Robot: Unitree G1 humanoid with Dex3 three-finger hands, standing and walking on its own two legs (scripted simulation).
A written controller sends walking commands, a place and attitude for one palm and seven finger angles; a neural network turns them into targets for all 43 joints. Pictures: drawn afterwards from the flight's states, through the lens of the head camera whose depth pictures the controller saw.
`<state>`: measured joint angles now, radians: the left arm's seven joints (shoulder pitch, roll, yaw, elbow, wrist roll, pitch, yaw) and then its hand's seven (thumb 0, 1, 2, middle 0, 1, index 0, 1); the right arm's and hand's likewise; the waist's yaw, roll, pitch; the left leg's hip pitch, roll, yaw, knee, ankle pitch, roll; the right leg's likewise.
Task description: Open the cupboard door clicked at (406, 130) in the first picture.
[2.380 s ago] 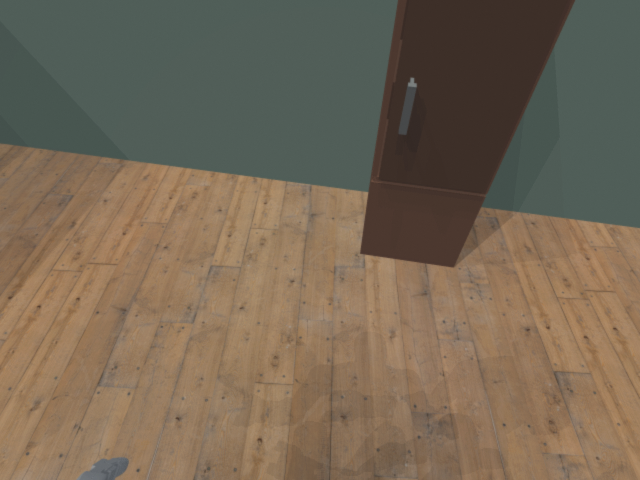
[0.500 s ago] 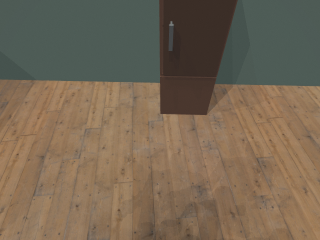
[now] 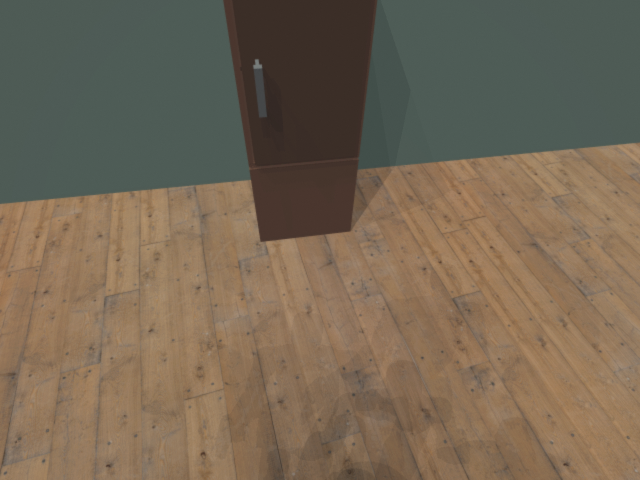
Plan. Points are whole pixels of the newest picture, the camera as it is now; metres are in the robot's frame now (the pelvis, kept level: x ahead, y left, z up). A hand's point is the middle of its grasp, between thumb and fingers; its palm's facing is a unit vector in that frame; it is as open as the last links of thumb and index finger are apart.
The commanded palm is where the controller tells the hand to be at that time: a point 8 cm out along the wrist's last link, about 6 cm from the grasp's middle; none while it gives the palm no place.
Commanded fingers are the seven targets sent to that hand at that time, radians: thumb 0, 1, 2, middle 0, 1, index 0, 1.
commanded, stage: walk to a spot facing it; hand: left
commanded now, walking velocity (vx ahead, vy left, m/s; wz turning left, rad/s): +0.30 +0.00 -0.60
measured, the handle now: (259, 88) +1.05 +0.30 -0.07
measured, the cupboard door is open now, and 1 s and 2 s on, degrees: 0 0 0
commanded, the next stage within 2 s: turn to face it in 1.02 s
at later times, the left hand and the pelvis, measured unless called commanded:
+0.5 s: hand (237, 387) +0.28 +0.18 -0.19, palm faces -0.35 -0.93 -0.12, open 7.4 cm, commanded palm none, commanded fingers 0.00 0.90 0.90 -0.20 -0.30 -0.20 -0.30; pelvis +0.13 +0.04 -0.01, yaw -19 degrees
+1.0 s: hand (281, 287) +0.48 +0.14 -0.18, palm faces -0.51 -0.83 -0.25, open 7.3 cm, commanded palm none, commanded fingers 0.00 0.90 0.90 -0.20 -0.30 -0.20 -0.30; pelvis +0.33 -0.01 -0.01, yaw -36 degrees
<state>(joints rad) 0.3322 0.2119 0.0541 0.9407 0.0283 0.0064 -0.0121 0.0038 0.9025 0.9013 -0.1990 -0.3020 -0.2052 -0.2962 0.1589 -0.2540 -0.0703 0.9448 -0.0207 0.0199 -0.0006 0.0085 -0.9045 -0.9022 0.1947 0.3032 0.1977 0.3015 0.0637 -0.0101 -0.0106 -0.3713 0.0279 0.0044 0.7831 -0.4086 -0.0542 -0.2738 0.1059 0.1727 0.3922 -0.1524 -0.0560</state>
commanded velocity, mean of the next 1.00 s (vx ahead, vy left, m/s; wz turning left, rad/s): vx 0.20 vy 0.00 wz -0.60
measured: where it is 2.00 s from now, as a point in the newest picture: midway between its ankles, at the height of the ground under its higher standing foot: (328, 430)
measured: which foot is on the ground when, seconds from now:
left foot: up 0.00-0.06, down 0.08-0.62, up 0.64-1.00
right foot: down 0.00-0.08, up 0.10-0.60, down 0.62-1.00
